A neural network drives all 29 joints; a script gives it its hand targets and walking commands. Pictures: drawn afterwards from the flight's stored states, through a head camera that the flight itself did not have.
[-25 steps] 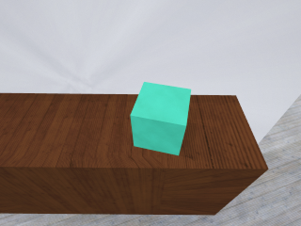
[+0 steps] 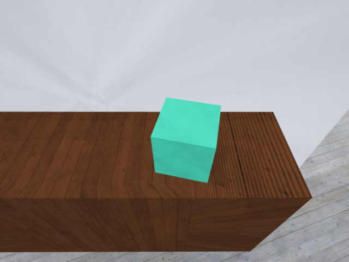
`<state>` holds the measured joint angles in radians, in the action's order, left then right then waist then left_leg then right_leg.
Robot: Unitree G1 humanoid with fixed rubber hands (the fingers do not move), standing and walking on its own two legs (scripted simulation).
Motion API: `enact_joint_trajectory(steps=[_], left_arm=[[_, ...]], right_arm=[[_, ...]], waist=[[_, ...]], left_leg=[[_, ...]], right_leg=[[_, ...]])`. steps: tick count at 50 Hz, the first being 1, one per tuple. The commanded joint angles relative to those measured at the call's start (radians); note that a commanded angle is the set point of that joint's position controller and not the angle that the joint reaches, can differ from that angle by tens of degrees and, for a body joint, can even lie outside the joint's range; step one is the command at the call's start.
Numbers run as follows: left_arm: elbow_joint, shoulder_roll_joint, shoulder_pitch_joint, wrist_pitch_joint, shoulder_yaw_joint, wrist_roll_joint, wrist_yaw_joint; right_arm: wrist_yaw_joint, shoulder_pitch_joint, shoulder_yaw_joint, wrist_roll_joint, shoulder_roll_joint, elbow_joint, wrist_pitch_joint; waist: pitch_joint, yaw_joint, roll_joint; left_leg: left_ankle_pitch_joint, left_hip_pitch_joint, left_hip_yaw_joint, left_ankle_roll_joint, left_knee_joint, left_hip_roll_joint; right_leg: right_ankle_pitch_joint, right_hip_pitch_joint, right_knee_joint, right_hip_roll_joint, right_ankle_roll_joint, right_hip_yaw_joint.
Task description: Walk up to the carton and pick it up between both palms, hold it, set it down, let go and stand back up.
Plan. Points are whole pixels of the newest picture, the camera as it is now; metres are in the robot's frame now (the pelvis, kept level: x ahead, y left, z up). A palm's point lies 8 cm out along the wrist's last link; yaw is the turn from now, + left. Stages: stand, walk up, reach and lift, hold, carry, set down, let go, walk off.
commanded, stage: stand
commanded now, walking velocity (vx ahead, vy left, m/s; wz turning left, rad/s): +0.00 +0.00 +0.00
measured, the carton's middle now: (186, 140) +0.45 -0.03 -0.03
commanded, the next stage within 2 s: none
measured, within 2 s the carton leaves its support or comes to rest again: neither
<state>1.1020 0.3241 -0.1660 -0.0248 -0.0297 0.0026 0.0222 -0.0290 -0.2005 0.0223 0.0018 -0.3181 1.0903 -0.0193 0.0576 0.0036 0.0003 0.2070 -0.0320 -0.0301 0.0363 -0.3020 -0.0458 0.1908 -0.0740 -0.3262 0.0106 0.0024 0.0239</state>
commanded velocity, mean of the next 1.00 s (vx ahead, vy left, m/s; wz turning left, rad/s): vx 0.00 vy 0.00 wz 0.00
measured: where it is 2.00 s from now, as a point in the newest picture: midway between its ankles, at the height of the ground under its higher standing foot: outside the picture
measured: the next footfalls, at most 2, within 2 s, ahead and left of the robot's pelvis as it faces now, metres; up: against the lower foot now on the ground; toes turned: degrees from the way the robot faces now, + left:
none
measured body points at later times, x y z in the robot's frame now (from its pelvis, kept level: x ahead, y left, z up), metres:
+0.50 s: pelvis +0.00 +0.00 +0.00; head +0.00 +0.00 +0.45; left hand +0.06 +0.29 -0.14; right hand +0.05 -0.30 -0.14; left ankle -0.02 +0.14 -0.75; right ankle -0.01 -0.12 -0.75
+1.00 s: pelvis +0.00 +0.00 +0.00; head +0.00 +0.00 +0.45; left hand +0.05 +0.30 -0.14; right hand +0.04 -0.29 -0.14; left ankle -0.02 +0.14 -0.75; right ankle +0.00 -0.12 -0.75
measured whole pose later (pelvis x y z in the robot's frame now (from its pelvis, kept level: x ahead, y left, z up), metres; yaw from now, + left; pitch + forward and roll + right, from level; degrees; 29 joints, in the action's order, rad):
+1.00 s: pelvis +0.00 +0.00 +0.00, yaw +0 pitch -3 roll +0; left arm 1.11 0.33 -0.18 -0.02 -0.03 0.00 0.02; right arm -0.02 -0.21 0.03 0.00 -0.32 1.09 -0.02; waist 0.07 0.00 0.00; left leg 0.21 -0.04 -0.04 0.04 -0.31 -0.05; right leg 0.18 -0.08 -0.32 0.01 0.01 0.02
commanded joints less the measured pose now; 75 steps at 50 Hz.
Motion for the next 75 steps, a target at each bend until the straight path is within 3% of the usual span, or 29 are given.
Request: enact_joint_trajectory(steps=[1,9,10,11,15,18,24,26,27,31,32,33,35,40,41,47,49,50,52,53,54,58,59,61,63,68,71,73,75], left_arm=[[-0.036,0.177,-0.019,-0.008,-0.031,-0.005,0.013],[-0.045,0.179,-0.030,-0.015,-0.033,0.000,0.013],[-0.044,0.171,-0.034,-0.013,-0.036,0.012,0.018],[-0.024,0.197,-0.039,-0.013,-0.040,-0.009,0.019],[-0.035,0.157,-0.026,-0.011,-0.030,-0.001,0.008],[-0.055,0.160,0.002,-0.016,-0.029,0.007,0.010],[-0.039,0.203,-0.023,-0.014,-0.042,0.006,0.009],[-0.049,0.175,-0.001,-0.016,-0.035,-0.005,0.005],[-0.045,0.159,-0.009,-0.017,-0.035,-0.003,0.006],[-0.033,0.212,-0.018,-0.013,-0.046,0.002,0.011],[-0.035,0.204,0.010,-0.010,-0.038,-0.002,0.011],[-0.050,0.185,0.005,-0.017,-0.038,0.000,0.011],[-0.043,0.205,-0.005,-0.011,-0.047,-0.001,0.012],[-0.032,0.215,-0.010,-0.006,-0.040,0.000,0.012],[-0.046,0.215,-0.001,-0.008,-0.048,0.000,0.008],[-0.049,0.212,0.016,-0.017,-0.043,-0.001,0.010],[-0.040,0.210,0.021,-0.010,-0.039,-0.003,0.006],[-0.042,0.179,-0.002,-0.010,-0.031,0.000,0.008],[-0.032,0.154,-0.017,-0.014,-0.029,0.005,0.006],[-0.036,0.195,-0.012,-0.013,-0.034,-0.006,0.013],[-0.037,0.169,-0.014,-0.004,-0.029,-0.004,0.015],[-0.041,0.203,-0.029,-0.014,-0.042,0.005,0.011],[-0.041,0.178,-0.009,-0.015,-0.031,0.001,0.012],[-0.038,0.209,-0.034,-0.009,-0.042,-0.002,0.013],[-0.045,0.174,0.016,-0.009,-0.030,0.000,0.015],[-0.033,0.157,-0.020,-0.007,-0.026,0.003,0.016],[-0.040,0.187,-0.015,-0.015,-0.033,0.005,0.014],[-0.027,0.170,-0.041,-0.015,-0.035,0.000,0.018],[-0.026,0.160,-0.027,-0.014,-0.025,0.007,0.015]], right_arm=[[-0.006,-0.029,0.033,-0.004,-0.189,-0.032,-0.004],[-0.010,-0.047,0.035,-0.003,-0.187,-0.028,-0.010],[-0.010,-0.011,0.027,-0.008,-0.170,-0.039,-0.017],[-0.009,-0.016,0.034,-0.007,-0.167,-0.043,-0.020],[-0.008,-0.026,0.035,0.001,-0.173,-0.036,-0.014],[-0.008,0.003,0.040,-0.005,-0.203,-0.051,-0.010],[-0.007,-0.012,0.038,-0.002,-0.181,-0.043,-0.017],[-0.005,-0.015,0.051,-0.001,-0.198,-0.040,-0.017],[-0.001,-0.029,0.039,-0.006,-0.172,-0.042,-0.018],[-0.009,-0.028,0.046,0.001,-0.209,-0.046,-0.015],[-0.014,-0.035,0.044,0.000,-0.198,-0.044,-0.018],[-0.013,-0.037,0.041,0.001,-0.194,-0.044,-0.012],[-0.007,-0.039,0.040,0.005,-0.187,-0.041,-0.006],[-0.001,0.010,0.036,-0.009,-0.192,-0.056,-0.012],[0.001,-0.018,0.042,-0.009,-0.189,-0.055,-0.014],[-0.001,-0.010,0.046,-0.004,-0.210,-0.046,-0.014],[-0.008,-0.014,0.055,-0.006,-0.207,-0.049,-0.010],[-0.006,-0.023,0.044,0.001,-0.206,-0.048,-0.013],[0.000,-0.050,0.030,0.004,-0.154,-0.034,-0.015],[0.003,-0.010,0.034,-0.008,-0.180,-0.065,-0.009],[-0.006,-0.034,0.030,-0.001,-0.162,-0.053,-0.009],[-0.004,0.010,0.044,-0.011,-0.232,-0.060,-0.017],[-0.005,-0.024,0.048,-0.002,-0.214,-0.047,-0.017],[-0.004,-0.011,0.046,-0.006,-0.210,-0.054,-0.008],[-0.008,-0.001,0.047,-0.002,-0.200,-0.044,-0.010],[-0.014,-0.005,0.038,-0.006,-0.208,-0.043,-0.015],[-0.011,-0.034,0.043,0.000,-0.221,-0.026,-0.014],[-0.006,-0.009,0.035,-0.005,-0.173,-0.042,-0.015],[-0.010,-0.007,0.034,0.001,-0.187,-0.046,-0.016]], waist=[[0.015,0.009,0.010],[-0.025,0.001,-0.038],[-0.036,-0.015,0.027],[-0.032,0.003,-0.014],[0.007,-0.006,0.026],[0.022,0.001,-0.018],[0.030,0.000,0.012],[0.009,0.005,-0.044],[-0.007,0.002,0.010],[-0.012,-0.007,-0.014],[-0.026,0.009,0.048],[0.001,0.009,-0.015],[0.019,0.004,0.033],[-0.030,-0.017,-0.035],[-0.002,-0.001,0.011],[0.019,0.002,-0.028],[0.034,0.009,0.022],[0.005,0.005,-0.025],[-0.006,0.000,0.027],[0.011,-0.001,-0.027],[0.002,0.003,0.014],[-0.032,-0.023,-0.012],[-0.030,0.003,-0.005],[-0.045,-0.009,-0.018],[-0.002,0.001,0.044],[-0.009,-0.003,-0.043],[-0.029,-0.001,0.045],[-0.053,-0.007,-0.020],[-0.005,-0.014,-0.014]], left_leg=[[-0.150,-0.020,0.062,-0.042,0.044,-0.112],[-0.187,-0.013,0.058,-0.047,0.041,-0.119],[-0.213,-0.014,0.070,-0.052,0.045,-0.129],[-0.220,-0.006,0.054,-0.043,0.045,-0.118],[-0.178,-0.006,0.059,-0.042,0.042,-0.109],[-0.150,-0.050,0.063,-0.053,0.053,-0.121],[-0.167,-0.044,0.075,-0.051,0.059,-0.118],[-0.198,-0.022,0.065,-0.046,0.045,-0.114],[-0.169,-0.017,0.059,-0.050,0.050,-0.118],[-0.178,-0.016,0.052,-0.040,0.049,-0.112],[-0.197,0.001,0.070,-0.045,0.052,-0.120],[-0.174,-0.022,0.070,-0.046,0.056,-0.121],[-0.164,-0.032,0.057,-0.042,0.055,-0.117],[-0.094,-0.040,0.052,-0.046,0.063,-0.112],[-0.117,-0.047,0.069,-0.046,0.066,-0.109],[-0.159,-0.062,0.066,-0.049,0.055,-0.115],[-0.095,-0.058,0.065,-0.047,0.059,-0.118],[-0.104,-0.052,0.060,-0.053,0.048,-0.116],[-0.115,-0.036,0.080,-0.057,0.055,-0.129],[-0.126,-0.030,0.060,-0.050,0.052,-0.117],[-0.176,-0.019,0.068,-0.048,0.052,-0.118],[-0.180,-0.043,0.051,-0.051,0.037,-0.112],[-0.191,-0.016,0.054,-0.044,0.035,-0.109],[-0.173,-0.007,0.045,-0.038,0.049,-0.108],[-0.195,-0.015,0.057,-0.042,0.053,-0.116],[-0.242,-0.029,0.064,-0.058,0.030,-0.124],[-0.252,-0.001,0.065,-0.052,0.044,-0.124],[-0.272,0.002,0.071,-0.051,0.029,-0.128],[-0.246,-0.018,0.057,-0.045,0.042,-0.121]], right_leg=[[-0.204,-0.045,0.065,0.118,-0.017,-0.079],[-0.237,0.009,0.044,0.137,-0.024,-0.096],[-0.271,0.005,0.043,0.136,-0.026,-0.080],[-0.293,0.012,0.038,0.137,-0.031,-0.087],[-0.256,-0.024,0.059,0.130,-0.014,-0.078],[-0.221,-0.027,0.071,0.138,-0.023,-0.099],[-0.170,-0.033,0.083,0.122,-0.008,-0.081],[-0.216,-0.032,0.062,0.129,-0.020,-0.092],[-0.198,-0.024,0.057,0.125,-0.022,-0.088],[-0.225,-0.018,0.067,0.122,-0.023,-0.097],[-0.257,-0.022,0.056,0.133,-0.024,-0.088],[-0.237,-0.019,0.065,0.133,-0.015,-0.090],[-0.168,-0.036,0.071,0.123,-0.015,-0.088],[-0.154,-0.010,0.082,0.126,-0.014,-0.080],[-0.121,-0.023,0.073,0.120,-0.014,-0.071],[-0.150,-0.022,0.073,0.126,-0.022,-0.092],[-0.110,-0.057,0.085,0.132,-0.021,-0.101],[-0.136,-0.039,0.087,0.136,-0.023,-0.099],[-0.136,-0.025,0.070,0.132,-0.017,-0.094],[-0.135,-0.048,0.072,0.124,-0.020,-0.081],[-0.177,-0.042,0.060,0.128,-0.015,-0.076],[-0.258,0.014,0.049,0.136,-0.021,-0.090],[-0.261,-0.005,0.046,0.138,-0.021,-0.091],[-0.217,-0.002,0.047,0.127,-0.017,-0.069],[-0.264,-0.041,0.055,0.129,-0.015,-0.072],[-0.282,-0.001,0.063,0.137,-0.014,-0.086],[-0.295,-0.002,0.049,0.131,-0.019,-0.089],[-0.295,0.021,0.049,0.139,-0.020,-0.076],[-0.295,-0.008,0.048,0.136,-0.013,-0.074]])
